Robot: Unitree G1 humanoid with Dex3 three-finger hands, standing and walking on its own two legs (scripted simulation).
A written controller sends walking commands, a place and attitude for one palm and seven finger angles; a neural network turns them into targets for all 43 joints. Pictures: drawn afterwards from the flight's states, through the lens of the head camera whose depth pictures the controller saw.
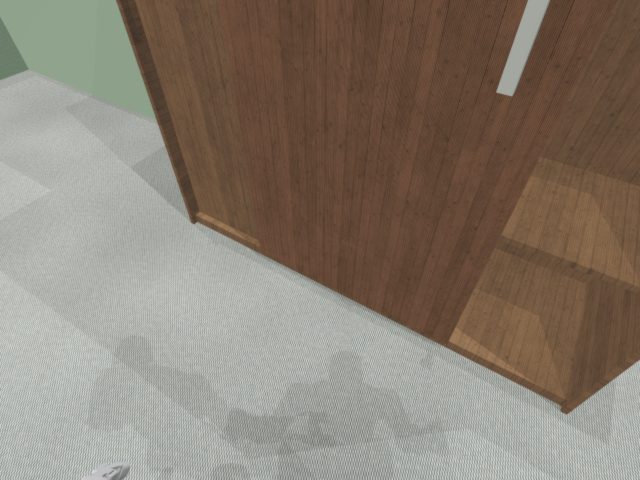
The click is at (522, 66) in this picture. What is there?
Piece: wardrobe's sliding door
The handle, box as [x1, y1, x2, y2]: [496, 0, 549, 95]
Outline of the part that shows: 549,0 528,0 496,92 512,95 515,90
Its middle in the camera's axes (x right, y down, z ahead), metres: +0.33 -0.33 +0.61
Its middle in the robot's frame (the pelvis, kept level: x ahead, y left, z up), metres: +0.71 -0.29 +0.26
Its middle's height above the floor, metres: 1.03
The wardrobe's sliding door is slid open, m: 0.38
